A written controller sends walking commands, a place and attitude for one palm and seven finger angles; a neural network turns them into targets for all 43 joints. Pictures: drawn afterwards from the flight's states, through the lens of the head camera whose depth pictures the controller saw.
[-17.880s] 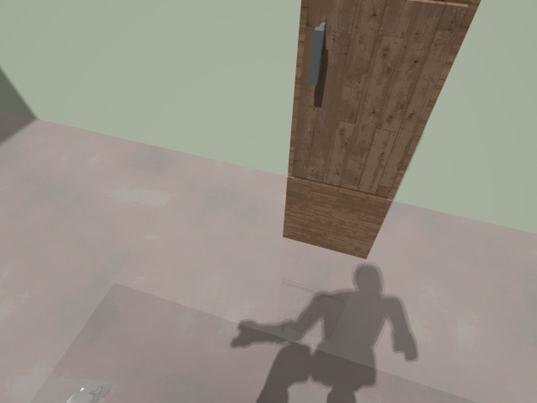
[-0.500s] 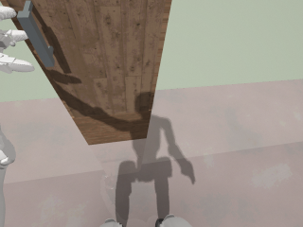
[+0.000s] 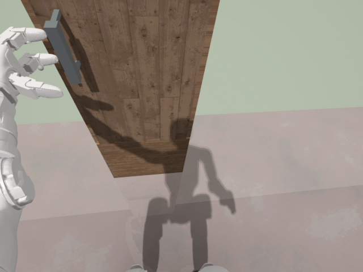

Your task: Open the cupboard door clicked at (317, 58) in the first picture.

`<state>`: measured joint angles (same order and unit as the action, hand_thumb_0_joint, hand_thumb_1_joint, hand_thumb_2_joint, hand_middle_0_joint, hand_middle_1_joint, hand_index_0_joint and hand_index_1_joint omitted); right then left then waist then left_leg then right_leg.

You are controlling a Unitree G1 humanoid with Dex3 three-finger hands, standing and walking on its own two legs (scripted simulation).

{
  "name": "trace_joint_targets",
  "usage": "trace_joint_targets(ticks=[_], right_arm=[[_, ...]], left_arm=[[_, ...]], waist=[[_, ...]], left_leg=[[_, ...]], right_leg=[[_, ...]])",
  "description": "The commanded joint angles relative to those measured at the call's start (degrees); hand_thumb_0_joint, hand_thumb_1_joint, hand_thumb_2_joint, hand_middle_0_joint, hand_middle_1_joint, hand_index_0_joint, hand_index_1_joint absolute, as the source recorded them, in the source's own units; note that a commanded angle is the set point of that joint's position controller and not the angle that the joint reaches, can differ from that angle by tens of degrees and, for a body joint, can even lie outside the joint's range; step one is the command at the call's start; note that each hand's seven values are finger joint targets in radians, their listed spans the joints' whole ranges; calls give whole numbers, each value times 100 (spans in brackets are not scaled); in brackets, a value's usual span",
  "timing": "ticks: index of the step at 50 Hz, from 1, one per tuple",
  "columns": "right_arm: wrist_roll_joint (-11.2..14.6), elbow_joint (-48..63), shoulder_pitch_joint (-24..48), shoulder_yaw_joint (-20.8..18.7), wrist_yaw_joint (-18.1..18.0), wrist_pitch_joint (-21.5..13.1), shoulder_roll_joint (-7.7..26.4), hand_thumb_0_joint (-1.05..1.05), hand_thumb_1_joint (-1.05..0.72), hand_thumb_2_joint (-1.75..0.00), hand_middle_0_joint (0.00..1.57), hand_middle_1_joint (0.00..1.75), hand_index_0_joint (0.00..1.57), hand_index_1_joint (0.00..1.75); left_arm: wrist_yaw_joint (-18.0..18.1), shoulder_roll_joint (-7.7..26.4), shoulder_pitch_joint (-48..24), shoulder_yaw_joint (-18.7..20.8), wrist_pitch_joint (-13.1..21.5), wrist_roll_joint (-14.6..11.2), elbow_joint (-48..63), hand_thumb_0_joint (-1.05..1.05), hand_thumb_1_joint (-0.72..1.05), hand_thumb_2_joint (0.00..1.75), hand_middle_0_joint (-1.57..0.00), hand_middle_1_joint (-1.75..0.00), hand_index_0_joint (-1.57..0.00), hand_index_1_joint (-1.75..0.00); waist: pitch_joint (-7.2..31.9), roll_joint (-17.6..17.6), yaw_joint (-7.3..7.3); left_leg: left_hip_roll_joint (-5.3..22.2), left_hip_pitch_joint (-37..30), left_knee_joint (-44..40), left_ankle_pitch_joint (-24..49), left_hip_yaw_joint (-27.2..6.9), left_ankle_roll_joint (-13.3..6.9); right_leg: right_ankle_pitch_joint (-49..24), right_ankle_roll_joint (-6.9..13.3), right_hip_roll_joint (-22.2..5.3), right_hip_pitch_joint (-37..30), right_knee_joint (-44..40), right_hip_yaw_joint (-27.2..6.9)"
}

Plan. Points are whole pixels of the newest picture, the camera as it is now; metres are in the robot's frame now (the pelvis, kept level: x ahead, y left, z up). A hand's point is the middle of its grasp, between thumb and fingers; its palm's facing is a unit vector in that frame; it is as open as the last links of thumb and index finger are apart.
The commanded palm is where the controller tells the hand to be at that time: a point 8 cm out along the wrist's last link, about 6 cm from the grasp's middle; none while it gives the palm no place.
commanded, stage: move the hooked fingers beside the handle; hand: left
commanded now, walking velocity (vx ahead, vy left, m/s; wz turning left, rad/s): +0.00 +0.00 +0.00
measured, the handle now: (66, 49) +0.56 +0.21 +0.14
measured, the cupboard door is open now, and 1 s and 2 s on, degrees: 0 0 0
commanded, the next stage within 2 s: slide the fingers in behind the handle in 0.38 s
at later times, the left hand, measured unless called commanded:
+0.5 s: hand (38, 62) +0.51 +0.25 +0.15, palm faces +0.01 -1.00 +0.01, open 14.0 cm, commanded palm +0.49 +0.30 +0.14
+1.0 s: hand (56, 66) +0.50 +0.22 +0.14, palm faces +0.02 -1.00 +0.00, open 14.0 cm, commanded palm +0.48 +0.26 +0.14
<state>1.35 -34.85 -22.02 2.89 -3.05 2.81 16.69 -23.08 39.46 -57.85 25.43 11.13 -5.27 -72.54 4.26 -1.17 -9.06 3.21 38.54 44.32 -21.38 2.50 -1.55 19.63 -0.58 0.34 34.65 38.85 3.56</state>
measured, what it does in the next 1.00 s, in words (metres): stands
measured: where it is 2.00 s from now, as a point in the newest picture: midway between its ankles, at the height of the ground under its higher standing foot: outside the picture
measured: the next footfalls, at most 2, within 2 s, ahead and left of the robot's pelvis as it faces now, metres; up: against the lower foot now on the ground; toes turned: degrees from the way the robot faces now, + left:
none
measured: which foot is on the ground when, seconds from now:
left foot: down 0.00-1.00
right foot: down 0.00-1.00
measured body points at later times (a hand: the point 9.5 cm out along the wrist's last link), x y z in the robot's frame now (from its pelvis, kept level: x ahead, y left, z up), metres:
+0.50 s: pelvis -0.01 +0.00 +0.00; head +0.11 +0.03 +0.43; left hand +0.50 +0.31 +0.15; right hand -0.04 -0.28 -0.10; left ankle -0.01 +0.10 -0.71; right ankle -0.02 -0.13 -0.71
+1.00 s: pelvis +0.00 +0.00 +0.00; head +0.09 +0.01 +0.44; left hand +0.50 +0.27 +0.15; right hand +0.00 -0.27 -0.11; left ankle -0.01 +0.10 -0.71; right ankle -0.02 -0.13 -0.71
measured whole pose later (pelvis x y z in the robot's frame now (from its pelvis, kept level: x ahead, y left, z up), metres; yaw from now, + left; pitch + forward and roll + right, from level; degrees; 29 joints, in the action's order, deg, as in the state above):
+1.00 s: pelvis +0.00 +0.00 +0.00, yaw +0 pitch +15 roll -3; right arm 0.9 -36.0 -23.7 2.5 -2.0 2.1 16.1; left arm -18.5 35.0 -57.2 23.7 13.4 -5.3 -69.7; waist 4.3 -1.6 -9.0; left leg 3.4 38.8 45.1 -21.5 2.4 -1.3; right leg 19.8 -0.3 0.6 35.1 39.9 3.5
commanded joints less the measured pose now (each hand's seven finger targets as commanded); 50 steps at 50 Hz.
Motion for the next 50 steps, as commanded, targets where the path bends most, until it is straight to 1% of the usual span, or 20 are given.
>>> trace_joint_targets(ticks=[1, 4, 7, 11, 12, 14, 16, 19, 23, 26, 27, 28, 31, 32, 35, 37, 39, 42, 46, 50], right_arm=[[-49, 235, -1092, -387, -89, -75, 1068, 0, -90, -90, 20, 30, 20, 30], [-34, 238, -1051, -409, -73, -88, 1061, 0, -90, -90, 20, 30, 20, 30], [-5, 216, -1052, -391, -93, -49, 1077, 0, -90, -90, 20, 30, 20, 30], [13, 188, -1091, -365, -133, -41, 1091, 0, -90, -90, 20, 30, 20, 30], [11, 186, -1120, -379, -146, -37, 1125, 0, -90, -90, 20, 30, 20, 30], [0, 186, -1170, -370, -171, -42, 1137, 0, -90, -90, 20, 30, 20, 30], [-24, 152, -1215, -373, -173, -75, 1119, 0, -90, -90, 20, 30, 20, 30], [-52, 90, -1282, -405, -154, -97, 1140, 0, -90, -90, 20, 30, 20, 30], [-74, 64, -1305, -420, -88, -85, 1094, 0, -90, -90, 20, 30, 20, 30], [-70, 118, -1298, -412, -58, -55, 1097, 0, -90, -90, 20, 30, 20, 30], [-58, 154, -1273, -415, -58, -40, 1108, 0, -90, -90, 20, 30, 20, 30], [-56, 190, -1258, -428, -42, -33, 1084, 0, -90, -90, 20, 30, 20, 30], [-79, 222, -1282, -451, -19, -41, 1072, 0, -90, -90, 20, 30, 20, 30], [-82, 214, -1276, -458, -12, -36, 1080, 0, -90, -90, 20, 30, 20, 30], [-88, 215, -1223, -472, 26, -68, 1038, 0, -90, -90, 20, 30, 20, 30], [-79, 183, -1215, -462, 19, -67, 1045, 0, -90, -90, 20, 30, 20, 30], [-76, 176, -1187, -458, 31, -87, 1017, 0, -90, -90, 20, 30, 20, 30], [-75, 178, -1145, -450, 38, -110, 1000, 0, -90, -90, 20, 30, 20, 30], [-76, 152, -1114, -443, 37, -152, 972, 0, -90, -90, 20, 30, 20, 30], [-55, 135, -1077, -453, 18, -180, 979, 0, -90, -90, 20, 30, 20, 30]], left_arm=[[142, 1918, -2773, 326, 645, -119, 1415, 0, -50, 30, -30, -120, -30, -120], [95, 2035, -2783, 438, 819, -122, 1610, 0, -50, 30, -30, -120, -30, -120], [-46, 2123, -2599, 461, 725, -136, 1303, 0, -50, 30, -30, -120, -30, -120], [-179, 1707, -2571, 55, 414, -139, 850, 0, -50, 30, -30, -120, -30, -120], [-189, 1966, -2528, 221, 391, -122, 849, 0, -50, 30, -30, -120, -30, -120], [-198, 1968, -2628, 203, 393, -158, 913, 0, -50, 30, -30, -120, -30, -120], [-181, 1848, -2929, 119, 517, -191, 1133, 0, -50, 30, -30, -120, -30, -120], [-117, 2109, -3123, 333, 709, -183, 1418, 0, -50, 30, -30, -120, -30, -120], [-77, 1908, -2846, 293, 690, -159, 1455, 0, -50, 30, -30, -120, -30, -120], [-51, 1767, -2400, 269, 460, -170, 1100, 0, -50, 30, -30, -120, -30, -120], [-25, 1876, -2389, 311, 411, -144, 1185, 0, -50, 30, -30, -120, -30, -120], [-8, 1670, -2397, 165, 368, -141, 1293, 0, -50, 30, -30, -120, -30, -120], [118, 1511, -2352, 176, 392, -188, 1493, 0, -50, 30, -30, -120, -30, -120], [170, 1659, -2489, 268, 450, -174, 1646, 0, -50, 30, -30, -120, -30, -120], [268, 1290, -2461, 141, 548, -234, 1694, 0, -50, 30, -30, -120, -30, -120], [331, 1434, -2499, 248, 595, -204, 1622, 0, -50, 30, -30, -120, -30, -120], [377, 1272, -2530, 136, 564, -169, 1525, 0, -50, 30, -30, -120, -30, -120], [438, 1264, -2579, 90, 589, -86, 1602, 0, -50, 30, -30, -120, -30, -120], [480, 995, -2754, -76, 641, -139, 1648, 0, -50, 30, -30, -120, -30, -120], [500, 1004, -2775, -63, 600, -154, 1514, 0, -50, 30, -30, -120, -30, -120]], waist=[[2360, -529, -122], [2798, -851, -47], [2604, -883, -15], [1949, -716, -193], [2029, -652, -136], [2095, -568, -210], [2137, -789, -266], [2570, -996, -227], [2855, -1328, -109], [2442, -933, -44], [2430, -948, -1], [2459, -1032, -19], [2365, -735, -45], [2470, -825, -25], [2381, -753, -66], [2357, -713, -50], [2249, -650, -82], [2402, -919, -61], [2313, -665, -137], [2312, -632, -139]], left_leg=[[-123, -1995, -244, 2616, -475, -66], [-119, -2300, -202, 2745, -479, -29], [-127, -2111, -228, 2617, -473, -31], [-151, -1746, -316, 2094, -433, -89], [-143, -1707, -323, 2059, -458, -84], [-129, -1716, -309, 2055, -470, -93], [-116, -1890, -288, 2113, -504, -76], [-83, -2200, -241, 2316, -578, -29], [-66, -2551, -182, 2833, -605, 24], [-86, -2165, -248, 2654, -551, -16], [-80, -2113, -276, 2678, -539, -13], [-78, -2179, -291, 2711, -522, -5], [-62, -2211, -272, 2842, -527, -33], [-49, -2268, -285, 2874, -545, -11], [-49, -2311, -290, 2725, -526, -7], [-58, -2254, -300, 2710, -534, -8], [-83, -2132, -295, 2545, -499, -26], [-94, -2254, -259, 2660, -497, -12], [-99, -2187, -262, 2505, -513, -30], [-116, -2080, -285, 2304, -486, -35]], right_leg=[[-2215, 100, 253, -488, -183, -146], [-2274, 103, 260, -544, -169, -180], [-2206, 114, 259, -539, -183, -155], [-1868, 102, 251, -294, -325, -130], [-1834, 95, 247, -336, -321, -137], [-1813, 94, 250, -295, -319, -147], [-1741, 110, 267, -158, -300, -134], [-1733, 112, 282, -136, -260, -126], [-1895, 139, 306, -65, -196, -74], [-1882, 141, 315, -189, -229, -27], [-1947, 131, 302, -244, -226, -35], [-1956, 128, 305, -229, -226, -21], [-2033, 128, 325, -224, -249, -17], [-2049, 118, 320, -262, -229, -35], [-1946, 124, 328, -201, -247, -28], [-1969, 129, 316, -254, -221, -44], [-1952, 114, 306, -257, -233, -61], [-2001, 124, 281, -231, -196, -85], [-1959, 132, 290, -292, -201, -64], [-1936, 114, 271, -347, -231, -105]])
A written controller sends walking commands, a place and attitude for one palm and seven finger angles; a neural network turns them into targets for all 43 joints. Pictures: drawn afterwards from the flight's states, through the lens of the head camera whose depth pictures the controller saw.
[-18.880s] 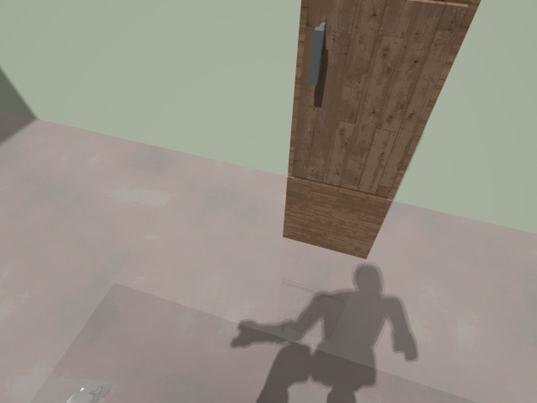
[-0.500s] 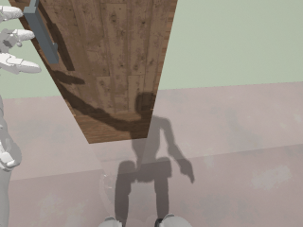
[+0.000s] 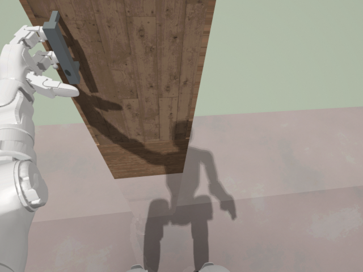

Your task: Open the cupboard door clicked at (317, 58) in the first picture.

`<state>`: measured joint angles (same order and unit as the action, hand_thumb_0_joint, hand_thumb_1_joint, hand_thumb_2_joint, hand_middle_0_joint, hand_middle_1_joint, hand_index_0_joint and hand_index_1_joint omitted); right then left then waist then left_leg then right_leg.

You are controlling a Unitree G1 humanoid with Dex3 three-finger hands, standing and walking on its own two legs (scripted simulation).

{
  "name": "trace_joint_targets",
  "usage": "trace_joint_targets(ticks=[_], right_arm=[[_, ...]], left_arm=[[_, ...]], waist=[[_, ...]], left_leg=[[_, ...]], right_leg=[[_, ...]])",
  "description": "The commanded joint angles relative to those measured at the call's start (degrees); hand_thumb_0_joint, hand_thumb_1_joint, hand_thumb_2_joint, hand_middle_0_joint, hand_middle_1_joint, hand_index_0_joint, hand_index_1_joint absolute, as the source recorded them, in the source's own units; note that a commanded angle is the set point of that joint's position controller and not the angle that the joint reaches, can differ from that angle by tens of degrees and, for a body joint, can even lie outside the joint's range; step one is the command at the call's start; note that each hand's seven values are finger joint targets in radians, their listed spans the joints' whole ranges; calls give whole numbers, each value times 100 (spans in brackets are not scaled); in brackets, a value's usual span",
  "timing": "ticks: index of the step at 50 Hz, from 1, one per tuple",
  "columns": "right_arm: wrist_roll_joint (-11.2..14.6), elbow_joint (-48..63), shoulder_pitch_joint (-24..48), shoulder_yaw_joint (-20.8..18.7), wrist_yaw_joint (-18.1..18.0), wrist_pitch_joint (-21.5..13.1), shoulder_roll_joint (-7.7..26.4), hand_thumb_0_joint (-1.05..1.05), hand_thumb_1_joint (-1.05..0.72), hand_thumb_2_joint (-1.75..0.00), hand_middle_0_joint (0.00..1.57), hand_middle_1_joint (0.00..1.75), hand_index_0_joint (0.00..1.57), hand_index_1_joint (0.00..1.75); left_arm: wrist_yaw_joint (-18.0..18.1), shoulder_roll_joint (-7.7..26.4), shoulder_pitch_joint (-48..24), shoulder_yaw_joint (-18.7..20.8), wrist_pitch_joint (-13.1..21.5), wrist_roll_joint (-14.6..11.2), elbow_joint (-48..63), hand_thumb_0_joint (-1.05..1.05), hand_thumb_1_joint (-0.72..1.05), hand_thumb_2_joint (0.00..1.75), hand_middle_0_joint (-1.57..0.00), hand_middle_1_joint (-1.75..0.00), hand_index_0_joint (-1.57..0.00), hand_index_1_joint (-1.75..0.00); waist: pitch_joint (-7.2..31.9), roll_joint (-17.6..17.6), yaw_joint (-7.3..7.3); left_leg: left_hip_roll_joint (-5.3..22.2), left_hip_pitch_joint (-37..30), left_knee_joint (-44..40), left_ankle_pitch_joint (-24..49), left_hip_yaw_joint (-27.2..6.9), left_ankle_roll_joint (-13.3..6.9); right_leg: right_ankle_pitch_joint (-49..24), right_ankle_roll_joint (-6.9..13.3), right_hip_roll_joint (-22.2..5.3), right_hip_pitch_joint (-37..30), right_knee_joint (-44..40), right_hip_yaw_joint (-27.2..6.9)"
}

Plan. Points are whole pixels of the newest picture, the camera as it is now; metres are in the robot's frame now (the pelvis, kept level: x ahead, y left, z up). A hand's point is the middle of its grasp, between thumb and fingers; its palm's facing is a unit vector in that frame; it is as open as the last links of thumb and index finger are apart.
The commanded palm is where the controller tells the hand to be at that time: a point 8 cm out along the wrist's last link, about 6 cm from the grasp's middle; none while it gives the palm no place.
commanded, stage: slide the fingers in behind the handle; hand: left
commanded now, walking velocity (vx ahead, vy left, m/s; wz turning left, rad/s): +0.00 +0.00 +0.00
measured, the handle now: (65, 50) +0.56 +0.21 +0.14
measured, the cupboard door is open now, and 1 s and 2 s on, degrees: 0 0 1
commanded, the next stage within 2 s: close the thumb around the handle in 1.08 s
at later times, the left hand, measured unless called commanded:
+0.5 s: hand (74, 65) +0.51 +0.19 +0.15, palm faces +0.02 -1.00 +0.00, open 14.0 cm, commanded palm +0.49 +0.24 +0.14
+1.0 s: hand (75, 65) +0.51 +0.19 +0.14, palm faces +0.04 -1.00 +0.00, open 14.0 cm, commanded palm +0.49 +0.22 +0.14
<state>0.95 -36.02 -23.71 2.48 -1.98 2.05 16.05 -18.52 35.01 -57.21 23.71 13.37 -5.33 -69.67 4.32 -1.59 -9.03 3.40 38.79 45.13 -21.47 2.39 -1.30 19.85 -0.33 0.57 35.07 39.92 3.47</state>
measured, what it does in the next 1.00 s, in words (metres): stands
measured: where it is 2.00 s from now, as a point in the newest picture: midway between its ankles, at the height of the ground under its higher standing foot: outside the picture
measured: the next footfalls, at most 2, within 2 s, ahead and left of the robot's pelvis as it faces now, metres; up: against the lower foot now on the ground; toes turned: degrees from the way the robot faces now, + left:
none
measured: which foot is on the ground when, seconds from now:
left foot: down 0.00-1.00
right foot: down 0.00-1.00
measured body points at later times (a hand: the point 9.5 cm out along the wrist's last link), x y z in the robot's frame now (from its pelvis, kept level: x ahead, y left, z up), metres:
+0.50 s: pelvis +0.00 -0.01 +0.00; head +0.09 +0.00 +0.44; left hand +0.50 +0.24 +0.15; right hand -0.02 -0.28 -0.11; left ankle +0.00 +0.10 -0.71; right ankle -0.01 -0.13 -0.71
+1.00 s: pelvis +0.00 +0.00 +0.00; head +0.08 +0.01 +0.44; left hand +0.50 +0.24 +0.15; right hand +0.00 -0.27 -0.11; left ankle +0.00 +0.10 -0.71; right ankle -0.01 -0.13 -0.71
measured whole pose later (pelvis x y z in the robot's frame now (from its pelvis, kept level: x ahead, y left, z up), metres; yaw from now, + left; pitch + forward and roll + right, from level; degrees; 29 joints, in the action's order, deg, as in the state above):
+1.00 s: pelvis +0.00 +0.00 +0.00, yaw +0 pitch +15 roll -2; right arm 0.4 -38.0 -24.5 1.5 -0.9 0.1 15.8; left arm -11.8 29.4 -58.2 20.4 14.5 -5.2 -69.3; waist 4.4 -1.7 -8.8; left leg 3.0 38.4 44.9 -21.2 2.4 -1.2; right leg 20.0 -0.2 0.3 35.0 40.5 3.4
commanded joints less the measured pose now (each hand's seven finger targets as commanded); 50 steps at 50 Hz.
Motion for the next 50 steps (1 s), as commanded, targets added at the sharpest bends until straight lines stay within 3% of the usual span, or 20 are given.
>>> trace_joint_targets(ticks=[1, 3, 4, 5, 6, 10, 14, 16, 22, 23, 28, 31, 34, 35, 38, 41, 42, 46, 49, 50], right_arm=[[-33, 252, -938, -411, -81, -123, 1039, 0, -90, -90, 20, 30, 20, 30], [-29, 253, -894, -411, -61, -133, 1018, 0, -90, -90, 20, 30, 20, 30], [-30, 233, -912, -412, -71, -125, 1030, 0, -90, -90, 20, 30, 20, 30], [-31, 250, -891, -400, -59, -123, 1019, 0, -90, -90, 20, 30, 20, 30], [-33, 241, -909, -402, -56, -127, 1014, 0, -90, -90, 20, 30, 20, 30], [-23, 301, -889, -425, -48, -146, 1017, 0, -90, -90, 20, 30, 20, 30], [-29, 285, -906, -420, -40, -159, 993, 0, -90, -90, 20, 30, 20, 30], [-39, 257, -924, -409, -47, -153, 1003, 0, -90, -90, 20, 30, 20, 30], [-36, 226, -955, -415, -46, -200, 991, 0, -90, -90, 20, 30, 20, 30], [-37, 224, -950, -424, -30, -219, 974, 0, -90, -90, 20, 30, 20, 30], [-46, 210, -990, -434, -16, -227, 990, 0, -90, -90, 20, 30, 20, 30], [-54, 228, -948, -444, 2, -240, 961, 0, -90, -90, 20, 30, 20, 30], [-52, 223, -957, -464, 5, -229, 967, 0, -90, -90, 20, 30, 20, 30], [-49, 231, -914, -451, 21, -243, 945, 0, -90, -90, 20, 30, 20, 30], [-40, 154, -941, -453, -2, -231, 979, 0, -90, -90, 20, 30, 20, 30], [-71, 143, -982, -476, 13, -269, 975, 0, -90, -90, 20, 30, 20, 30], [-62, 152, -933, -471, 27, -273, 941, 0, -90, -90, 20, 30, 20, 30], [-87, 97, -981, -472, 40, -293, 970, 0, -90, -90, 20, 30, 20, 30], [-85, 57, -970, -476, 44, -303, 966, 0, -90, -90, 20, 30, 20, 30], [-85, 66, -981, -485, 46, -306, 973, 0, -90, -90, 20, 30, 20, 30]], left_arm=[[61, 1325, -2868, 75, 410, -186, 1329, 0, -50, 30, -30, -120, -30, -120], [96, 1340, -2806, 81, 416, -145, 1358, 0, -50, 30, -30, -120, -30, -120], [131, 1450, -2720, 170, 398, -124, 1232, 0, -50, 30, -30, -120, -30, -120], [152, 1390, -2755, 90, 392, -98, 1227, 0, -50, 30, -30, -120, -30, -120], [181, 1271, -2789, 39, 388, -117, 1209, 0, -50, 30, -30, -120, -30, -120], [258, 1418, -2655, 185, 390, -93, 1264, 0, -50, 30, -30, -120, -30, -120], [296, 1293, -2774, 88, 450, -74, 1341, 0, -50, 30, -30, -120, -30, -120], [338, 1312, -2774, 112, 439, -62, 1192, 0, -50, 30, -30, -120, -30, -120], [400, 1292, -2975, 64, 450, -36, 1213, 0, -50, 30, -30, -120, -30, -120], [405, 1082, -3020, -60, 460, -57, 1286, 0, -50, 30, -30, -120, -30, -120], [440, 1288, -2816, 166, 497, -80, 1294, 0, -50, 30, -30, -120, -30, -120], [418, 956, -2800, -57, 503, -90, 1365, 0, -50, 30, -30, -120, -30, -120], [459, 993, -2729, 11, 512, -103, 1473, 0, -50, 30, -30, -120, -30, -120], [457, 766, -2721, -143, 495, -126, 1433, 0, -50, 30, -30, -120, -30, -120], [510, 887, -2864, -108, 446, -85, 1209, 0, -50, 30, -30, -120, -30, -120], [577, 855, -3049, -106, 522, -38, 1493, 0, -50, 30, -30, -120, -30, -120], [573, 624, -2908, -259, 504, -49, 1399, 0, -50, 30, -30, -120, -30, -120], [617, 525, -3003, -268, 507, -95, 1320, 0, -50, 30, -30, -120, -30, -120], [645, 486, -3196, -348, 492, -54, 1316, 0, -50, 30, -30, -120, -30, -120], [646, 568, -3104, -271, 498, -38, 1322, 0, -50, 30, -30, -120, -30, -120]], waist=[[2417, -563, -147], [2495, -739, -98], [2398, -547, -83], [2304, -681, -83], [2244, -492, -130], [2419, -523, -35], [2433, -547, -60], [2225, -393, -112], [2328, -498, -145], [2382, -555, -172], [2501, -402, -87], [2362, -526, -116], [2488, -498, -55], [2387, -647, -73], [2103, -394, -165], [2436, -661, -121], [2466, -759, -143], [2325, -448, -190], [2341, -506, -225], [2397, -539, -164]], left_leg=[[-152, -2192, -340, 2439, -478, -76], [-161, -2205, -322, 2476, -443, -59], [-149, -2097, -323, 2430, -458, -63], [-163, -2029, -362, 2300, -443, -54], [-177, -1983, -348, 2258, -435, -88], [-199, -1917, -373, 2177, -376, -91], [-211, -1914, -385, 2222, -368, -91], [-214, -1782, -389, 2068, -350, -118], [-219, -1775, -421, 1944, -356, -107], [-224, -1877, -414, 1952, -352, -105], [-218, -1839, -409, 2141, -331, -108], [-227, -1911, -395, 2160, -311, -113], [-204, -2023, -420, 2257, -352, -82], [-210, -2050, -425, 2208, -342, -68], [-195, -1848, -442, 1969, -372, -87], [-181, -2237, -394, 2296, -459, -58], [-184, -2297, -366, 2368, -427, -50], [-164, -2243, -361, 2327, -482, -49], [-161, -2256, -365, 2318, -508, -32], [-159, -2248, -370, 2325, -518, -17]], right_leg=[[-2059, 97, 258, -429, -318, -97], [-2118, 93, 246, -451, -298, -111], [-2090, 92, 244, -454, -298, -102], [-1990, 89, 236, -431, -311, -102], [-2003, 91, 246, -463, -322, -106], [-2076, 86, 232, -662, -334, -158], [-2165, 84, 231, -718, -327, -160], [-2086, 79, 234, -692, -367, -167], [-2009, 69, 223, -705, -376, -197], [-1990, 68, 228, -647, -386, -187], [-2229, 70, 235, -840, -351, -189], [-2209, 87, 245, -727, -361, -173], [-2205, 93, 248, -729, -343, -145], [-2120, 101, 252, -625, -355, -138], [-1916, 82, 242, -508, -389, -137], [-1951, 125, 249, -412, -303, -97], [-2000, 110, 247, -347, -318, -118], [-1914, 111, 268, -276, -300, -72], [-1891, 101, 258, -218, -293, -75], [-1871, 114, 255, -256, -269, -67]])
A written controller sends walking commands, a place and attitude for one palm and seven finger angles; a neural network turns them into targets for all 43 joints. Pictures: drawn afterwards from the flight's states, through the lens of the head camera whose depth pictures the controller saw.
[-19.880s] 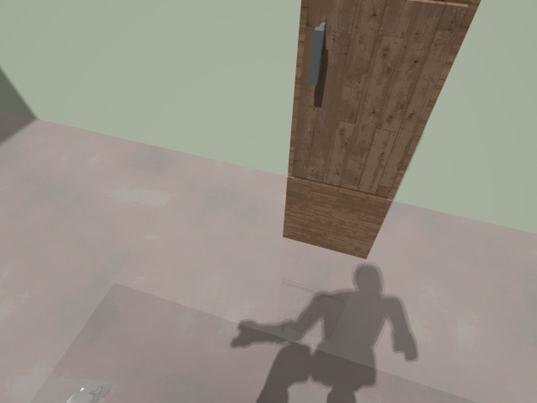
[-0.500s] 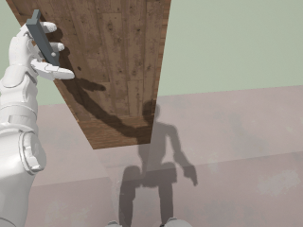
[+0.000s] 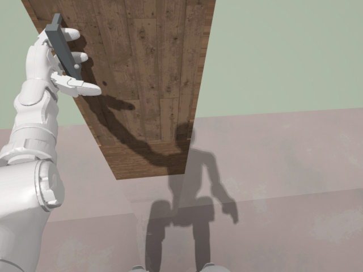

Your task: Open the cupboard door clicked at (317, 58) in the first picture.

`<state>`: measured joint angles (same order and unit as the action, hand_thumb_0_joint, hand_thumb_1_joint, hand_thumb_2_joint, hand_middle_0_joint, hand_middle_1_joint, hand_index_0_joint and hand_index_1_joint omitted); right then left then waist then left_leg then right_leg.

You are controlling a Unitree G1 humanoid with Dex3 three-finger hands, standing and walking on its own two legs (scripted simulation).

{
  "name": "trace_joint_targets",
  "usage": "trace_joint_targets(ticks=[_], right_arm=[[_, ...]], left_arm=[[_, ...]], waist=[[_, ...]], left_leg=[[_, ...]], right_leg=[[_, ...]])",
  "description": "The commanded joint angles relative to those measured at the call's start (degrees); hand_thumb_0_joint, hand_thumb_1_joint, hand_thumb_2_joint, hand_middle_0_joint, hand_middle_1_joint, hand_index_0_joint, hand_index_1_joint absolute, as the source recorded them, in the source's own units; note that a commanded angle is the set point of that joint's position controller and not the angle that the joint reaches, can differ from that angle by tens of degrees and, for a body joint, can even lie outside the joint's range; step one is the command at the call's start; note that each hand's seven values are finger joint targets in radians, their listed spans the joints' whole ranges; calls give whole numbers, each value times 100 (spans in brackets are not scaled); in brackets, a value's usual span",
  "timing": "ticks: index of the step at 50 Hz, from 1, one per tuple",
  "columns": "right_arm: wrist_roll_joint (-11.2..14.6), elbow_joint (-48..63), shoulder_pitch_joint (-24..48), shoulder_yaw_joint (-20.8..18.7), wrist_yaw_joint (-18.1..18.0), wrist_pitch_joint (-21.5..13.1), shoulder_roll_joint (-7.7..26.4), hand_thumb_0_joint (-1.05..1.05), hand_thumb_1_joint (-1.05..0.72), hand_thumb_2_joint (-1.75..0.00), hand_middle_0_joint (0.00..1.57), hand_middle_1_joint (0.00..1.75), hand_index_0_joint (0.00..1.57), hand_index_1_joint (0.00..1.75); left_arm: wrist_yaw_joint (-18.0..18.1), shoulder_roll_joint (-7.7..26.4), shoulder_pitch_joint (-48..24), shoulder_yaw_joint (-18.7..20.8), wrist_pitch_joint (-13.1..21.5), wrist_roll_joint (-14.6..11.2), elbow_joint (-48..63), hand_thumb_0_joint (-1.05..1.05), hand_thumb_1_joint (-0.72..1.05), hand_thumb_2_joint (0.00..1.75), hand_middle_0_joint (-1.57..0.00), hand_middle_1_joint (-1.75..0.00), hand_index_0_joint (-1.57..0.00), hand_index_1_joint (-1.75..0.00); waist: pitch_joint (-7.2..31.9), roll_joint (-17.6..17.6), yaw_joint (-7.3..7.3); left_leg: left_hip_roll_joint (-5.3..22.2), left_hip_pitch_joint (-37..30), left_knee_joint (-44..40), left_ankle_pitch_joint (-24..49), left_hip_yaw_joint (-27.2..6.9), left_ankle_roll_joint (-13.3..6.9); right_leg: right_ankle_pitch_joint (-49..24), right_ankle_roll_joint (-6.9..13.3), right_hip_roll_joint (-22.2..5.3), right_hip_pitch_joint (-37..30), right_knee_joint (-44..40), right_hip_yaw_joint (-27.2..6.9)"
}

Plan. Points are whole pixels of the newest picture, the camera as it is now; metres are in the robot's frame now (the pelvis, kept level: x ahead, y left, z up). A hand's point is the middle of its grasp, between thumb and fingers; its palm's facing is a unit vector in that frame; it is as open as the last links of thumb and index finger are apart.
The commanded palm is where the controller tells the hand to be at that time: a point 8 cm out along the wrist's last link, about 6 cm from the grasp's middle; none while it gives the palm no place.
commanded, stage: slide the fingers in behind the handle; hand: left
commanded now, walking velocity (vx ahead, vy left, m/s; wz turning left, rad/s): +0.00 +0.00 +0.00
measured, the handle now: (67, 51) +0.57 +0.21 +0.14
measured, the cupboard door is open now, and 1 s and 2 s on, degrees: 0 1 46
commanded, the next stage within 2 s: close the thumb around the handle in 0.08 s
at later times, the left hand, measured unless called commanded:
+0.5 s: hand (77, 67) +0.51 +0.18 +0.14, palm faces +0.05 -1.00 -0.01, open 11.2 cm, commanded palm +0.49 +0.22 +0.14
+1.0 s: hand (76, 68) +0.51 +0.18 +0.14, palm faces +0.05 -1.00 -0.01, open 5.6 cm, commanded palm +0.49 +0.23 +0.14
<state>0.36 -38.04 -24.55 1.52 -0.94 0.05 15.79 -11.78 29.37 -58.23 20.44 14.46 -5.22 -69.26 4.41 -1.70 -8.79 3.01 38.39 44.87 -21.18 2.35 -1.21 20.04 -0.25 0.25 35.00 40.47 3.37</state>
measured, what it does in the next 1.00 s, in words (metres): stands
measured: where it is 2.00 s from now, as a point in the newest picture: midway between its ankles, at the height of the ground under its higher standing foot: outside the picture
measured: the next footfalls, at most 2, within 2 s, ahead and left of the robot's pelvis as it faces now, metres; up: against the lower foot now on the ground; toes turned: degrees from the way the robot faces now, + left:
none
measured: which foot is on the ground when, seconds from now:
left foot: down 0.00-1.00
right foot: down 0.00-1.00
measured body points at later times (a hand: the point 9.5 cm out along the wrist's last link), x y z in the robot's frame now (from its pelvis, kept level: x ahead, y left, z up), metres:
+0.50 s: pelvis +0.00 +0.00 +0.00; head +0.09 +0.01 +0.44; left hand +0.50 +0.24 +0.15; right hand -0.01 -0.27 -0.11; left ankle +0.00 +0.10 -0.71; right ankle -0.01 -0.13 -0.71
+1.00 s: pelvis +0.00 -0.01 +0.00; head +0.09 +0.00 +0.44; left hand +0.50 +0.24 +0.15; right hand +0.01 -0.27 -0.11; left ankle +0.00 +0.10 -0.71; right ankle -0.01 -0.13 -0.71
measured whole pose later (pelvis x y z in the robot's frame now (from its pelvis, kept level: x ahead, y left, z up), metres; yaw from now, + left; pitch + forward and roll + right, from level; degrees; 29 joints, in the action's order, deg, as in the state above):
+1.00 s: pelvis +0.00 -0.01 +0.00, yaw +0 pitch +14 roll -2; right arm 0.5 -38.8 -24.2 1.4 -1.1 -0.1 15.9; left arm -11.7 29.1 -56.4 20.1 14.7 -6.1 -68.4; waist 4.5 -2.0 -8.4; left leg 3.1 37.3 44.4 -21.3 1.8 -0.7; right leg 20.4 0.3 0.5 33.9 40.2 3.8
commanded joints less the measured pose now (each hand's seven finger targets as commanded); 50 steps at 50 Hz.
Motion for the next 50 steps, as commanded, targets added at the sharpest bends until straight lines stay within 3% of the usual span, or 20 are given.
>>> trace_joint_targets(ticks=[1, 4, 6, 9, 12, 14, 17, 18, 20, 23, 25, 26, 28, 31, 34, 38, 43, 47, 48, 50], right_arm=[[-34, 274, -902, -386, -62, -104, 1001, 0, -90, -90, 20, 30, 20, 30], [-28, 267, -847, -368, -45, -112, 964, 0, -90, -90, 20, 30, 20, 30], [-37, 251, -874, -368, -52, -119, 988, 0, -90, -90, 20, 30, 20, 30], [-43, 253, -863, -389, -28, -135, 971, 0, -90, -90, 20, 30, 20, 30], [-38, 221, -889, -380, -41, -118, 999, 0, -90, -90, 20, 30, 20, 30], [-32, 228, -881, -379, -49, -122, 994, 0, -90, -90, 20, 30, 20, 30], [-38, 241, -899, -383, -63, -129, 997, 0, -90, -90, 20, 30, 20, 30], [-31, 261, -863, -379, -51, -128, 961, 0, -90, -90, 20, 30, 20, 30], [-38, 247, -840, -372, -34, -132, 942, 0, -90, -90, 20, 30, 20, 30], [-28, 239, -862, -382, -55, -110, 989, 0, -90, -90, 20, 30, 20, 30], [-4, 245, -804, -370, -63, -125, 966, 0, -90, -90, 20, 30, 20, 30], [-19, 216, -830, -369, -78, -127, 977, 0, -90, -90, 20, 30, 20, 30], [-19, 179, -864, -372, -77, -131, 989, 0, -90, -90, 20, 30, 20, 30], [-37, 207, -901, -376, -82, -139, 1003, 0, -90, -90, 20, 30, 20, 30], [-31, 217, -835, -384, -60, -155, 965, 0, -90, -90, 20, 30, 20, 30], [-23, 205, -845, -380, -62, -139, 994, 0, -90, -90, 20, 30, 20, 30], [-21, 227, -802, -387, -63, -127, 975, 0, -90, -90, 20, 30, 20, 30], [3, 242, -772, -368, -87, -98, 986, 0, -90, -90, 20, 30, 20, 30], [10, 247, -729, -356, -84, -104, 963, 0, -90, -90, 20, 30, 20, 30], [1, 218, -777, -367, -110, -98, 1014, 0, -90, -90, 20, 30, 20, 30]], left_arm=[[-15, 1106, -2992, 57, 414, -57, 1341, 0, -50, 30, -30, -120, -30, -120], [-23, 884, -2974, -122, 406, -72, 1300, 0, -50, 30, -30, -120, -30, -120], [10, 997, -3083, -40, 429, -75, 1323, 0, -50, 30, -30, -120, -30, -120], [25, 879, -3073, -104, 458, -58, 1450, 0, -50, 30, -30, -120, -30, -120], [36, 1085, -2979, 46, 422, -62, 1260, 0, -33, 37, -31, -122, -31, -122], [14, 971, -3062, -56, 398, -61, 1218, 0, -22, 42, -32, -123, -32, -123], [-9, 1219, -3036, 108, 449, -43, 1399, 0, -5, 49, -33, -125, -33, -125], [-38, 1016, -3029, -51, 478, -56, 1543, 0, 0, 52, -34, -125, -34, -125], [-50, 785, -2888, -172, 451, -95, 1428, 0, 12, 56, -34, -127, -34, -127], [-27, 1081, -2960, 32, 440, -115, 1378, 0, 28, 64, -36, -128, -36, -128], [-52, 814, -3002, -213, 405, -111, 1311, 0, 40, 68, -36, -130, -36, -130], [-34, 894, -3081, -147, 414, -100, 1289, 0, 45, 71, -37, -130, -37, -130], [-13, 981, -3218, -150, 407, -51, 1277, 0, 56, 76, -38, -131, -38, -131], [-22, 1179, -3009, 56, 450, -77, 1324, 0, 73, 83, -39, -133, -39, -133], [-78, 822, -3058, -214, 486, -106, 1498, 0, 90, 90, -40, -135, -40, -135], [-53, 1027, -3008, -53, 466, -129, 1412, 0, 90, 90, -40, -135, -40, -135], [-94, 1017, -2828, -11, 481, -172, 1559, 0, 90, 90, -40, -135, -40, -135], [-104, 1131, -2766, 38, 453, -174, 1417, 0, 90, 90, -40, -135, -40, -135], [-121, 945, -2890, -138, 438, -165, 1410, 0, 90, 90, -40, -135, -40, -135], [-103, 1429, -2833, 211, 432, -108, 1320, 0, 90, 90, -40, -135, -40, -135]], waist=[[2456, -553, -195], [2310, -614, -214], [2278, -506, -228], [2452, -691, -187], [2350, -455, -208], [2286, -336, -248], [2595, -570, -155], [2697, -820, -138], [2480, -706, -182], [2388, -413, -193], [2155, -480, -270], [2142, -514, -280], [2181, -588, -312], [2512, -509, -210], [2535, -655, -226], [2456, -444, -223], [2603, -553, -146], [2291, -305, -167], [2192, -472, -219], [2276, -523, -150]], left_leg=[[-117, -2314, -314, 2469, -520, -37], [-108, -2288, -315, 2386, -513, -12], [-119, -2216, -329, 2307, -545, -31], [-102, -2408, -311, 2462, -565, 4], [-110, -2206, -304, 2357, -530, -31], [-139, -2069, -340, 2120, -507, -48], [-138, -2247, -309, 2456, -517, -39], [-140, -2411, -288, 2621, -516, -14], [-112, -2415, -271, 2611, -516, -8], [-152, -2109, -329, 2281, -484, -54], [-157, -2072, -359, 2053, -461, -60], [-160, -2069, -330, 2045, -464, -67], [-148, -2114, -345, 2060, -515, -52], [-160, -2181, -306, 2283, -507, -62], [-151, -2319, -301, 2330, -510, -33], [-167, -2163, -312, 2252, -494, -64], [-168, -2291, -284, 2531, -462, -59], [-180, -2019, -355, 2301, -438, -83], [-192, -2033, -365, 2202, -414, -81], [-179, -2022, -352, 2216, -426, -75]], right_leg=[[-1977, 116, 292, -240, -303, -50], [-1896, 109, 289, -127, -322, -40], [-1843, 116, 296, -172, -317, -37], [-1862, 118, 294, -106, -291, -28], [-1922, 101, 296, -189, -316, -52], [-1845, 93, 292, -251, -340, -58], [-2070, 109, 275, -379, -291, -81], [-2121, 120, 277, -339, -270, -76], [-2062, 113, 300, -197, -301, -32], [-2043, 91, 298, -415, -338, -81], [-1878, 96, 287, -260, -403, -79], [-1860, 107, 281, -248, -388, -84], [-1804, 100, 278, -150, -371, -75], [-2012, 113, 282, -391, -332, -86], [-1993, 102, 281, -273, -326, -66], [-2053, 93, 292, -405, -348, -82], [-2283, 99, 292, -511, -332, -91], [-2241, 90, 285, -588, -377, -95], [-2164, 87, 280, -496, -392, -109], [-2133, 94, 265, -517, -387, -128]])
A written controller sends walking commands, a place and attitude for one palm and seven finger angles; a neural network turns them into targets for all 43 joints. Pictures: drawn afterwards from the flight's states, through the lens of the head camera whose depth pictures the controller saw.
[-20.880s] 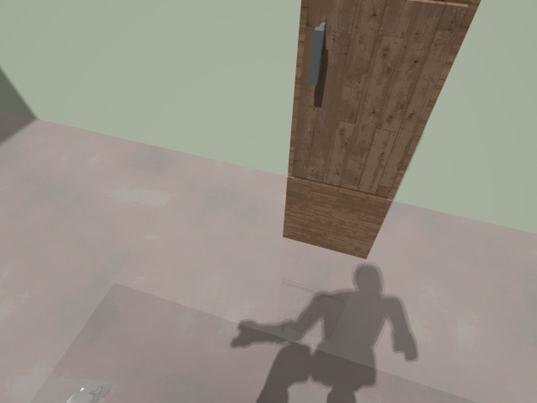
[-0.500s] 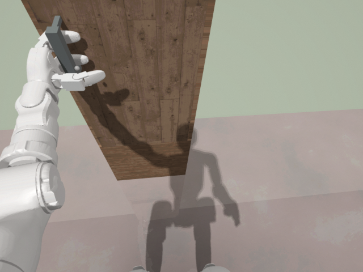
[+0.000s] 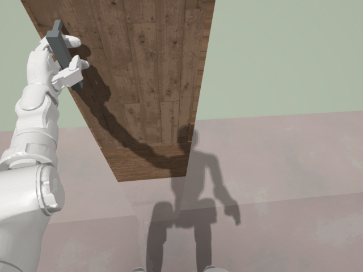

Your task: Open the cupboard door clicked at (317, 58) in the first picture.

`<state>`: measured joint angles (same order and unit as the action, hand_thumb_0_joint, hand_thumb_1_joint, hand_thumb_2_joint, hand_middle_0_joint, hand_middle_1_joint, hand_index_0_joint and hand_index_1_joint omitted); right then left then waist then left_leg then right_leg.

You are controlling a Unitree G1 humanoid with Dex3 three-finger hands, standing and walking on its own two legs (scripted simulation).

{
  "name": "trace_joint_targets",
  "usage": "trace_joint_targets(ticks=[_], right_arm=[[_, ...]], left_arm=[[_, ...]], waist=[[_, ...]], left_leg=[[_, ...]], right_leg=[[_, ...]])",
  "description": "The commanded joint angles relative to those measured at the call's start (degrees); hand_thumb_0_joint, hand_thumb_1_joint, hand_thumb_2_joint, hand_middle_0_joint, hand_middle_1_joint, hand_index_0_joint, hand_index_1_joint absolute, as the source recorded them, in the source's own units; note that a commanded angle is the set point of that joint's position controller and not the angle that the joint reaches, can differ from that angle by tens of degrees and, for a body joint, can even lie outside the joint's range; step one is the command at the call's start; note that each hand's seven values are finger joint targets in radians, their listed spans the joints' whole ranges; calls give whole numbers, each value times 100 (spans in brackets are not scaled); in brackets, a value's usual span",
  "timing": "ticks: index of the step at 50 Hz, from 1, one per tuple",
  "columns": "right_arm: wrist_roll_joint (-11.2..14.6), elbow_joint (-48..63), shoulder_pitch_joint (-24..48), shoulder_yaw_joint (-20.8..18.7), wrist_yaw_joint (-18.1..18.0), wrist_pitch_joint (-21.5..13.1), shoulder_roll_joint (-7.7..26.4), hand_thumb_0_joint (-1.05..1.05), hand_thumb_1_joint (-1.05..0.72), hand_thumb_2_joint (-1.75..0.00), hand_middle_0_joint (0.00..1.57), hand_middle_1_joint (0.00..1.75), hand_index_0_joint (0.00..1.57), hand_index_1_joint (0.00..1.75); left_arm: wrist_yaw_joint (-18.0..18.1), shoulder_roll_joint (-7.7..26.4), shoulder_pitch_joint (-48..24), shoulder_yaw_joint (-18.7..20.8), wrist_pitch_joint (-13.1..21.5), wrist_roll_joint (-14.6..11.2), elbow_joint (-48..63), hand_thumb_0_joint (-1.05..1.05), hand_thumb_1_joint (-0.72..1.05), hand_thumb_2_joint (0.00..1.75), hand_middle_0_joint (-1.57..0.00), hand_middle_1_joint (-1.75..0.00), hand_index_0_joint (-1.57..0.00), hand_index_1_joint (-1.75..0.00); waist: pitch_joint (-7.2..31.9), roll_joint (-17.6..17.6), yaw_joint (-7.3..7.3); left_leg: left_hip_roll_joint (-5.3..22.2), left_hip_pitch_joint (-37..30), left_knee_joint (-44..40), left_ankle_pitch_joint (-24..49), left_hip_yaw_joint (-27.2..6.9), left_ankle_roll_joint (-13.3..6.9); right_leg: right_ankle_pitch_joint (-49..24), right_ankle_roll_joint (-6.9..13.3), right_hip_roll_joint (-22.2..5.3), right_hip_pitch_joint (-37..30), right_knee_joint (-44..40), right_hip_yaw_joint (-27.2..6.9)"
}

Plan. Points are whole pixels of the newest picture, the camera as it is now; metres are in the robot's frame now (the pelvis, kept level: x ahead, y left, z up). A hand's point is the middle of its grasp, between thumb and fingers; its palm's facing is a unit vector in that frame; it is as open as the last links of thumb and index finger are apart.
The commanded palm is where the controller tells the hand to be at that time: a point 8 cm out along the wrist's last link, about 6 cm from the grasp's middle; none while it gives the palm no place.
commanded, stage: pull the door open along its arc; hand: left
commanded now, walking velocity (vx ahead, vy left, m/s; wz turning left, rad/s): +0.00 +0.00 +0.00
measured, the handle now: (68, 57) +0.56 +0.21 +0.14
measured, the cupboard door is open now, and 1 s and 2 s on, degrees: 1 46 48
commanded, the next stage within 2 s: open thumb and fingers to let go in 1.08 s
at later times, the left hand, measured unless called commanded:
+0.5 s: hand (84, 105) +0.41 +0.16 +0.14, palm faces -0.03 -1.00 +0.03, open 5.9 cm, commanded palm +0.37 +0.21 +0.14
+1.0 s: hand (145, 145) +0.32 +0.05 +0.15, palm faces +0.40 -0.92 -0.01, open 6.1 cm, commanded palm +0.25 +0.07 +0.14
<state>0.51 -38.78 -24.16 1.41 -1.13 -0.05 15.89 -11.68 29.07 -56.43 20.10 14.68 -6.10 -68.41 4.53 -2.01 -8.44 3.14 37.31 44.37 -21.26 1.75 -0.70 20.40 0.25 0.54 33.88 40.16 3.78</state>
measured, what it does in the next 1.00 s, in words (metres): stands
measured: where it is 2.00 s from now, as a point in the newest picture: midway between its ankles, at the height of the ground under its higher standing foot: outside the picture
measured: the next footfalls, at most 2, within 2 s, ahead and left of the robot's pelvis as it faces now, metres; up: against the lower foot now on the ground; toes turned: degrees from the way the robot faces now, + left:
none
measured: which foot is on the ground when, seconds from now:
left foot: down 0.00-1.00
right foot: down 0.00-1.00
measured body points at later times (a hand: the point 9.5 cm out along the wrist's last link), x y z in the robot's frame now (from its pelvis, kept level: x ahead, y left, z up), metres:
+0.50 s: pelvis +0.01 +0.01 +0.01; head +0.03 +0.00 +0.46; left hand +0.41 +0.21 +0.14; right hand +0.09 -0.25 -0.10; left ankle +0.00 +0.11 -0.71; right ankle -0.02 -0.12 -0.71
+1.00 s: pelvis -0.01 -0.03 +0.02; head -0.03 -0.05 +0.47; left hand +0.29 +0.09 +0.15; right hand +0.18 -0.23 -0.08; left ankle +0.00 +0.11 -0.71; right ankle -0.02 -0.12 -0.71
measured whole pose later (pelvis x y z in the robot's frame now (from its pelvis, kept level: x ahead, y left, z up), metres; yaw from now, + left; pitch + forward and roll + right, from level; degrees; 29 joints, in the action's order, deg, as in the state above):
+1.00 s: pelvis -0.01 -0.03 +0.02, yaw +2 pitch +0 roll +0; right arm -2.0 -35.7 -8.9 1.1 0.8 3.6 9.8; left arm 34.2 -7.6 -8.8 -9.8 -8.8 2.7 -3.7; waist 2.9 -2.8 0.3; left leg 2.3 16.9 34.7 -17.2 0.4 1.5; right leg 19.3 2.2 0.2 14.6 34.3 5.2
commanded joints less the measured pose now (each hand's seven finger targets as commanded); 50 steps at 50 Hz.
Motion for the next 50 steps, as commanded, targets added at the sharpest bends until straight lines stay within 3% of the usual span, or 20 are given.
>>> trace_joint_targets(ticks=[1, 3, 7, 13, 17, 18, 19, 22, 23, 24, 25, 26, 30, 31, 34, 36, 38, 41, 45, 50], right_arm=[[-31, 328, -858, -347, -104, -59, 1041, 0, -90, -90, 20, 30, 20, 30], [-4, 443, -758, -338, -92, -66, 956, 0, -90, -90, 20, 30, 20, 30], [21, 606, -641, -366, -80, -30, 950, 0, -90, -90, 20, 30, 20, 30], [116, 943, -293, -382, -49, 18, 884, 0, -90, -90, 20, 30, 20, 30], [196, 1163, 26, -407, 1, -38, 783, 0, -90, -90, 20, 30, 20, 30], [208, 1188, 113, -397, 10, -48, 759, 0, -90, -90, 20, 30, 20, 30], [216, 1219, 182, -404, 19, -63, 749, 0, -90, -90, 20, 30, 20, 30], [234, 1362, 480, -397, 50, -158, 655, 0, -90, -90, 20, 30, 20, 30], [243, 1357, 554, -384, 53, -179, 639, 0, -90, -90, 20, 30, 20, 30], [229, 1387, 802, -358, 71, -257, 460, 0, -90, -90, 20, 30, 20, 30], [203, 1325, 931, -337, 104, -308, 445, 0, -90, -90, 20, 30, 20, 30], [201, 1288, 1001, -330, 124, -350, 444, 0, -90, -90, 20, 30, 20, 30], [61, 1247, 1343, -312, 176, -359, 314, 0, -90, -90, 20, 30, 20, 30], [0, 1225, 1382, -305, 168, -336, 311, 0, -90, -90, 20, 30, 20, 30], [-94, 1252, 1684, -270, 153, -231, 195, 0, -90, -90, 20, 30, 20, 30], [-172, 1225, 1807, -256, 148, -162, 139, 0, -90, -90, 20, 30, 20, 30], [-215, 1233, 1964, -233, 161, -88, 83, 0, -90, -90, 20, 30, 20, 30], [-264, 1193, 2013, -253, 132, 5, 61, 0, -90, -90, 20, 30, 20, 30], [-277, 1203, 2198, -250, 117, 87, -43, 0, -90, -90, 20, 30, 20, 30], [-262, 1244, 2371, -239, 212, 123, -150, 0, -90, -90, 20, 30, 20, 30]], left_arm=[[-106, 1823, -2779, 571, 430, -18, 1211, 0, 90, 90, -40, -135, -40, -135], [-188, 1476, -2580, 344, 438, -77, 1398, 0, 90, 90, -40, -135, -40, -135], [-282, 1424, -1943, 434, 460, -206, 1758, 0, 90, 90, -40, -135, -40, -135], [-302, 988, -574, 329, 190, -457, 2589, 0, 90, 90, -40, -135, -40, -135], [-199, 498, 539, 108, -46, -619, 3709, 0, 90, 90, -40, -135, -40, -135], [-154, 356, 714, 27, -138, -646, 3855, 0, 90, 90, -40, -135, -40, -135], [-99, 288, 823, -27, -185, -656, 4183, 0, 90, 90, -40, -135, -40, -135], [89, -98, 1734, -175, -345, -705, 5073, 0, 90, 90, -40, -135, -40, -135], [161, -201, 1826, -260, -414, -698, 5293, 0, 90, 90, -40, -135, -40, -135], [960, -374, 1646, 443, -523, -1021, 5745, 0, 90, 90, -40, -135, -40, -135], [1346, -1004, 1905, -113, -668, -889, 5744, 0, 90, 90, -40, -135, -40, -135], [1637, -1149, 1891, -222, -701, -807, 5959, 0, 90, 90, -40, -135, -40, -135], [2644, -1850, 2147, -742, -973, -311, 6752, 0, 90, 90, -40, -135, -40, -135], [2890, -1964, 2233, -872, -1073, -178, 6743, 0, 90, 90, -40, -135, -40, -135], [3593, -2514, 2043, -1424, -1395, 261, 7167, 0, 90, 90, -40, -135, -40, -135], [4010, -2818, 2192, -1769, -1613, 565, 7286, 0, 90, 90, -40, -135, -40, -135], [4358, -3201, 2383, -2112, -1823, 771, 7429, 0, 90, 90, -40, -135, -40, -135], [4523, -3574, 2465, -2583, -1947, 907, 7503, 0, 90, 90, -40, -135, -40, -135], [4576, -3971, 2659, -3072, -1926, 1037, 7813, 0, 90, 90, -40, -135, -40, -135], [4578, -4396, 3508, -3621, -1921, 1052, 8276, 0, 90, 90, -40, -135, -40, -135]], waist=[[2407, -434, -50], [2561, -391, -20], [2721, -369, 156], [2423, -124, 426], [2413, -257, 647], [2185, -199, 649], [2133, -69, 656], [2135, -160, 814], [2005, -58, 785], [1864, 159, 1196], [1526, 142, 984], [1299, 245, 933], [1477, 63, 968], [1399, 472, 944], [1396, 149, 907], [1354, 337, 876], [1289, 283, 881], [1233, 700, 763], [1171, 528, 785], [985, 487, 887]], left_leg=[[-217, -1848, -290, 2300, -354, -143], [-232, -1896, -320, 2460, -301, -144], [-204, -2062, -317, 2815, -255, -131], [-214, -1937, -517, 2842, -108, -151], [-187, -2214, -615, 3263, -65, -141], [-186, -2171, -660, 3172, -52, -136], [-181, -2176, -711, 3081, -62, -136], [-188, -2383, -799, 3298, -27, -127], [-172, -2408, -835, 3269, -41, -113], [-241, -2081, -904, 2932, -38, -44], [-223, -2098, -1000, 2589, -11, -5], [-204, -2055, -1051, 2383, -63, 9], [-204, -2302, -1116, 2333, -53, 59], [-181, -2245, -1129, 2213, -90, 42], [-200, -2379, -1190, 1985, -74, 57], [-186, -2398, -1207, 1869, -130, 54], [-206, -2419, -1249, 1767, -114, 65], [-213, -2521, -1196, 1729, -135, 31], [-263, -2699, -1191, 1762, -102, 13], [-288, -2794, -1160, 1847, -126, 8]], right_leg=[[-2279, 65, 241, -612, -313, -181], [-2531, 46, 228, -815, -305, -184], [-2774, 50, 245, -985, -281, -162], [-2993, 53, 239, -1425, -375, -137], [-3153, 66, 210, -1642, -426, -110], [-3122, 62, 209, -1635, -471, -96], [-3068, 59, 212, -1676, -489, -78], [-3189, 68, 179, -1893, -514, -76], [-3151, 59, 176, -1862, -542, -54], [-2875, 54, 207, -1931, -630, 34], [-2625, 52, 207, -1796, -660, 66], [-2375, 60, 197, -1709, -725, 102], [-2215, 85, 126, -1800, -680, 67], [-2106, 65, 116, -1835, -728, 73], [-1842, 80, 38, -1811, -790, 26], [-1633, 99, 21, -1840, -874, 38], [-1539, 113, -21, -1871, -948, 35], [-1596, 111, -34, -1969, -1099, -17], [-1717, 132, -94, -2077, -1196, -85], [-1861, 148, -162, -2236, -1307, -109]])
